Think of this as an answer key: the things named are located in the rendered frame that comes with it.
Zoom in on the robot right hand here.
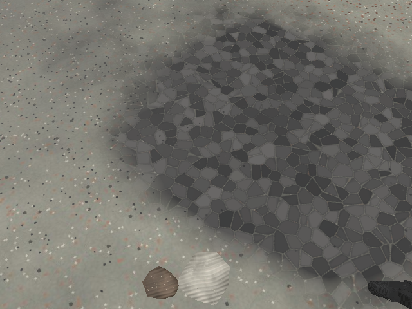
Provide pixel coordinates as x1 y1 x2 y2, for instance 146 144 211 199
368 280 412 309

